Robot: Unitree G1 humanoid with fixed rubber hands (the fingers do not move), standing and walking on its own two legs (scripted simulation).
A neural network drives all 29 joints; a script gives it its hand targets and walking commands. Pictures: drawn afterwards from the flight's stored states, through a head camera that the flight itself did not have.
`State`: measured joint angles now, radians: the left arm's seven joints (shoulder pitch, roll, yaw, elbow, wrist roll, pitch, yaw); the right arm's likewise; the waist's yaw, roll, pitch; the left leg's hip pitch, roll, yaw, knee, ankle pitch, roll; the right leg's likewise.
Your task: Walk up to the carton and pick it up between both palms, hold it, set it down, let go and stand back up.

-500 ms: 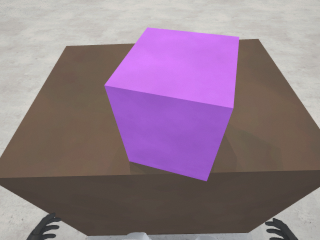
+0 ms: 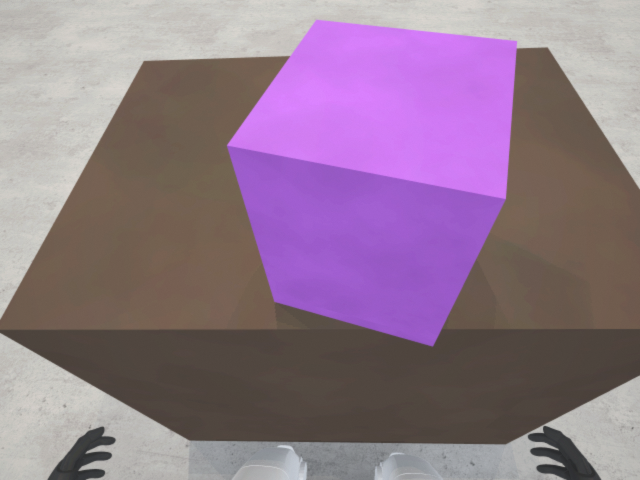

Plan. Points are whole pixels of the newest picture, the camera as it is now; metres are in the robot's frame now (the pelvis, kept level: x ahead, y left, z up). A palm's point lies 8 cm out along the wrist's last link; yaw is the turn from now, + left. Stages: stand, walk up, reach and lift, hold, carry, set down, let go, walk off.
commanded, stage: walk up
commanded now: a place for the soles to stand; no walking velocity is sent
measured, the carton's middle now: (377, 191) +0.39 -0.04 +0.16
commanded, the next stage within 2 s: none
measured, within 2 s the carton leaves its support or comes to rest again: neither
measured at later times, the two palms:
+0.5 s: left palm out of the picture +0.07 +0.36 -0.08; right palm out of the picture +0.11 -0.28 -0.07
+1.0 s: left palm out of the picture +0.09 +0.36 -0.08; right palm (576, 475) +0.15 -0.27 -0.06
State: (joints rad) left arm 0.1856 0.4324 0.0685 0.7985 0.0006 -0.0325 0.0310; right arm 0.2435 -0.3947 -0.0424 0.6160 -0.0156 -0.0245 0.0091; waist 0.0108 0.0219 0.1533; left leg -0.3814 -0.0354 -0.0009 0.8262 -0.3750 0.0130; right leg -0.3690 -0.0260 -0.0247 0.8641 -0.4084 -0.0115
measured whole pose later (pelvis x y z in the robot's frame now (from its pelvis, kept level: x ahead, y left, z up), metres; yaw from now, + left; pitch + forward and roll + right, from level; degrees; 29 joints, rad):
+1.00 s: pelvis +0.00 +0.03 +0.00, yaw +2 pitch -3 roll +1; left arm 0.22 0.44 0.05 0.80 0.00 -0.04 -0.01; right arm 0.25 -0.40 -0.04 0.63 -0.02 -0.07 -0.03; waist 0.01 -0.02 0.07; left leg -0.35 0.03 0.00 0.82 -0.42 -0.03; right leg -0.38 -0.01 -0.02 0.85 -0.41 -0.04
